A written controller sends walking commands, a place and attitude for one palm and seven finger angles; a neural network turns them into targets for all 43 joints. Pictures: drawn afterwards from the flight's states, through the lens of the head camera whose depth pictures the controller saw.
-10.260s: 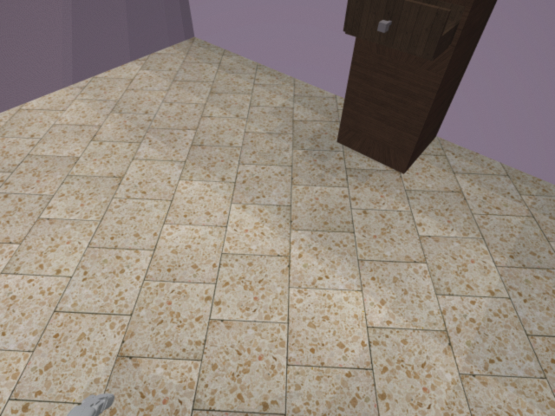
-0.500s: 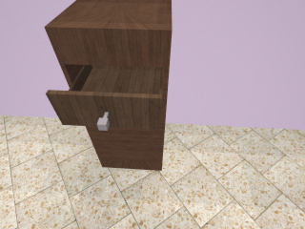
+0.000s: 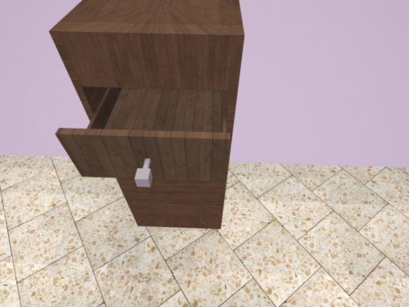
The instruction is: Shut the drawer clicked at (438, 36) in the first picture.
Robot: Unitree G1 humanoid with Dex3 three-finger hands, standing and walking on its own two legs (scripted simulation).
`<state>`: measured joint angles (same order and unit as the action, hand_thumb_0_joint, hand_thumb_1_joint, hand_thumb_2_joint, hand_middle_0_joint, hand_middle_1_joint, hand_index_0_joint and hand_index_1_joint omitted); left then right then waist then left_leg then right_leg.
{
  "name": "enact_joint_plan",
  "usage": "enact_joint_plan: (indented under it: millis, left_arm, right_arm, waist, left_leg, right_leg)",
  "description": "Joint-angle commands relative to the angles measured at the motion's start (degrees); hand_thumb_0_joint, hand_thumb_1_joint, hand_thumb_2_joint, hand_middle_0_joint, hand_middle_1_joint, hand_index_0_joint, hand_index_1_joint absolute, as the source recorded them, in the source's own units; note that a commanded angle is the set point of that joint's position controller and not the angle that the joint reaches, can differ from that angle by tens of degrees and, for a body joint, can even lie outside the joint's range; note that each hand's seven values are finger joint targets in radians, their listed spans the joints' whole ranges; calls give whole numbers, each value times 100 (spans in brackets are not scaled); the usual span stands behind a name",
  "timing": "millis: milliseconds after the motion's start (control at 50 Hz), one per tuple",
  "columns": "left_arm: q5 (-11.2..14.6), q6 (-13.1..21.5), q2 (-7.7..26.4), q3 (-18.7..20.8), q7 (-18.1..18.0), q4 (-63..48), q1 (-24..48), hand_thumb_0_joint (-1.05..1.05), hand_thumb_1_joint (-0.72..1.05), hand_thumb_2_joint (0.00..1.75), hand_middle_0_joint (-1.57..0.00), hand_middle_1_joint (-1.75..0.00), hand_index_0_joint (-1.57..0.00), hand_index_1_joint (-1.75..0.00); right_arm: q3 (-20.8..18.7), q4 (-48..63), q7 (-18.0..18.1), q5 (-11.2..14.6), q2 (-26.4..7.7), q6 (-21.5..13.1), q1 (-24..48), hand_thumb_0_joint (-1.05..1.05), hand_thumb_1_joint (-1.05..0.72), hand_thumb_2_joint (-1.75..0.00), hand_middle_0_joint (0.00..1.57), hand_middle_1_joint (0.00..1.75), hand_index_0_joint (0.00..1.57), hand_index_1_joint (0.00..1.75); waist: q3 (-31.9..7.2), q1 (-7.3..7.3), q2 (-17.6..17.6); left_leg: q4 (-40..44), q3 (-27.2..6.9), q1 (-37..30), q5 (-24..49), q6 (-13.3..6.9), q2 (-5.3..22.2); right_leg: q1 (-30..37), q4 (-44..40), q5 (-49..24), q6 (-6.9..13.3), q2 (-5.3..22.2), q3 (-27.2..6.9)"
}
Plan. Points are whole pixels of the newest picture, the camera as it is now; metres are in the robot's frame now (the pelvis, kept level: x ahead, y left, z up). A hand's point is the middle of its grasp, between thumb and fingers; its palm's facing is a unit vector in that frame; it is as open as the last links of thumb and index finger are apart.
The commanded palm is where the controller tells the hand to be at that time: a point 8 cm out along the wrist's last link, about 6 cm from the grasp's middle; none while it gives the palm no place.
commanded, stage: come to a stop and stand still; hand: left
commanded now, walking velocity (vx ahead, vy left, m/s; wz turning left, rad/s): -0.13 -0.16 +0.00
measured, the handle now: (145, 171) +0.41 +0.16 +0.01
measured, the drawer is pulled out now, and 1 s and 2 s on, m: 0.18 0.18 0.18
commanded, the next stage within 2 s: look again from close up in 1.34 s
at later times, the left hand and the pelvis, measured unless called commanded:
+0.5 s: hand out of the picture +0.06 +0.12 -0.17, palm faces +0.02 -0.99 -0.16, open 7.3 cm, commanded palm none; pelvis -0.04 -0.04 -0.01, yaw +0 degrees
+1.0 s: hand out of the picture -0.12 +0.12 -0.16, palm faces +0.07 -0.98 -0.17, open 7.4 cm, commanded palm none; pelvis -0.08 -0.04 +0.01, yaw +0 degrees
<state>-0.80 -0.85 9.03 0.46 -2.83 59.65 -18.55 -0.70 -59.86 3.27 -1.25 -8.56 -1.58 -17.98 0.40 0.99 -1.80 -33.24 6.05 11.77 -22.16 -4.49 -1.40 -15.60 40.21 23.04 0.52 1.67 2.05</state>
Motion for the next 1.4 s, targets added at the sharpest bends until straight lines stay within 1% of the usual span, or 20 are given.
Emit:
enact_joint_plan:
  millis: [0,80,180,200,220,240,260,320,380,440,480,520,580,620,680,720,800,920,1200,1380]
  left_arm:
    - [-82,-84,406,218,-10,-730,367,0,90,90,-20,-30,-20,-30]
    - [-31,-158,372,271,85,-907,434,0,90,90,-20,-30,-20,-30]
    - [-40,-85,422,277,153,-931,109,0,90,90,-20,-30,-20,-30]
    - [-52,-28,614,303,139,-911,-23,0,90,90,-20,-30,-20,-30]
    - [-68,21,880,330,93,-911,-66,0,90,90,-20,-30,-20,-30]
    - [-14,58,1018,315,74,-921,-74,0,90,90,-20,-30,-20,-30]
    - [-10,64,1038,291,66,-962,44,0,90,90,-20,-30,-20,-30]
    - [-35,62,869,263,-13,-1123,738,0,90,90,-20,-30,-20,-30]
    - [-70,-3,899,299,-24,-1152,844,0,90,90,-20,-30,-20,-30]
    - [-9,-89,818,300,2,-1054,828,0,90,90,-20,-30,-20,-30]
    - [47,-113,435,249,56,-1044,703,0,90,90,-20,-30,-20,-30]
    - [-50,-114,343,305,75,-865,327,0,90,90,-20,-30,-20,-30]
    - [-39,-26,164,227,142,-574,-189,0,90,90,-20,-30,-20,-30]
    - [-18,127,343,177,106,-463,-56,0,90,90,-20,-30,-20,-30]
    - [21,187,418,124,64,-340,-31,0,90,90,-20,-30,-20,-30]
    - [33,205,426,104,49,-237,-56,0,90,90,-20,-30,-20,-30]
    - [7,159,449,112,53,-95,-139,0,90,90,-20,-30,-20,-30]
    - [-32,125,427,156,41,34,-387,0,90,90,-20,-30,-20,-30]
    - [-49,143,76,182,66,119,-667,0,90,90,-20,-30,-20,-30]
    - [-77,168,71,153,49,151,-713,0,90,90,-20,-30,-20,-30]
  right_arm:
    - [-319,62,176,-64,-956,83,-1230,0,-90,-90,20,30,20,30]
    - [-297,405,124,-94,-948,80,-272,0,-90,-90,20,30,20,30]
    - [-312,488,-4,-45,-961,99,113,0,-90,-90,20,30,20,30]
    - [-303,476,-34,-25,-856,121,31,0,-90,-90,20,30,20,30]
    - [-285,468,-63,5,-656,161,-210,0,-90,-90,20,30,20,30]
    - [-276,469,-52,43,-461,240,-321,0,-90,-90,20,30,20,30]
    - [-278,458,-69,41,-401,303,-307,0,-90,-90,20,30,20,30]
    - [-265,395,-132,38,-399,382,-209,0,-90,-90,20,30,20,30]
    - [-226,314,-187,57,-354,337,-316,0,-90,-90,20,30,20,30]
    - [-198,62,-204,30,-245,303,-837,0,-90,-90,20,30,20,30]
    - [-246,193,-174,-63,-583,268,-559,0,-90,-90,20,30,20,30]
    - [-259,479,-174,-48,-661,225,520,0,-90,-90,20,30,20,30]
    - [-243,463,-137,-13,-673,192,630,0,-90,-90,20,30,20,30]
    - [-200,280,-128,40,-491,168,155,0,-90,-90,20,30,20,30]
    - [-147,-6,-156,73,-418,107,-198,0,-90,-90,20,30,20,30]
    - [-148,-107,-151,85,-478,129,-154,0,-90,-90,20,30,20,30]
    - [-115,-217,-196,61,-465,219,-126,0,-90,-90,20,30,20,30]
    - [-128,-328,-222,26,-401,282,-314,0,-90,-90,20,30,20,30]
    - [-139,-347,-165,-6,-322,173,-442,0,-90,-90,20,30,20,30]
    - [-172,-297,-185,18,-358,173,-375,0,-90,-90,20,30,20,30]
  waist:
    - [178,330,-187]
    - [204,14,-253]
    - [34,-262,-247]
    - [-74,-291,249]
    - [-329,-197,1123]
    - [-415,-145,1469]
    - [-307,-135,1127]
    - [-146,39,1275]
    - [-138,60,845]
    - [128,234,361]
    - [636,80,-890]
    - [751,-318,-1563]
    - [488,-458,-236]
    - [446,-154,682]
    - [43,31,294]
    - [-152,11,629]
    - [533,17,557]
    - [694,12,375]
    - [550,-147,-71]
    - [702,-145,128]
  left_leg:
    - [662,-1653,-1574,6930,-524,2083]
    - [873,-1239,-648,5670,-607,1947]
    - [497,-824,260,3730,-242,1490]
    - [97,-675,507,2510,-29,1162]
    - [-525,-312,892,712,241,501]
    - [-1397,-131,839,-1048,386,82]
    - [-2007,-394,673,-1333,350,98]
    - [-2314,-540,694,-976,376,308]
    - [-1124,-341,353,-647,387,282]
    - [579,-243,-576,241,330,136]
    - [1950,-1661,599,-1024,-86,1102]
    - [2611,-2037,2260,-1375,-375,1595]
    - [1891,-1325,1587,-471,-141,1165]
    - [1212,-920,686,398,142,635]
    - [1131,-846,-132,1502,213,652]
    - [1125,-792,-248,1156,253,673]
    - [1337,-856,77,242,255,569]
    - [1350,-891,354,-303,234,492]
    - [1815,-1274,1014,-669,156,710]
    - [1873,-1309,1042,-806,137,724]
  right_leg:
    - [-2084,1627,642,63,3,-193]
    - [-1406,1190,-82,18,92,-228]
    - [291,-494,-1586,104,53,72]
    - [683,-883,-2506,178,299,-232]
    - [1038,-1029,-3779,592,1051,-1222]
    - [748,-1614,-4213,1139,1795,-1802]
    - [319,-1833,-3757,1321,1787,-1642]
    - [-128,-2144,-2168,1267,1421,-1459]
    - [-270,-2201,-1138,1111,1235,-1276]
    - [-1033,-2128,507,511,773,-945]
    - [-835,-1260,142,69,14,-311]
    - [550,92,-585,21,4,-49]
    - [728,-602,-1100,-23,33,-158]
    - [316,-1859,-1521,111,342,-827]
    - [238,-1778,-2113,132,409,-780]
    - [334,-1934,-1673,122,428,-764]
    - [-315,-2397,130,95,417,-913]
    - [-563,-2560,807,55,375,-902]
    - [-5,-1828,-120,82,189,-564]
    - [-103,-1831,-162,46,209,-600]
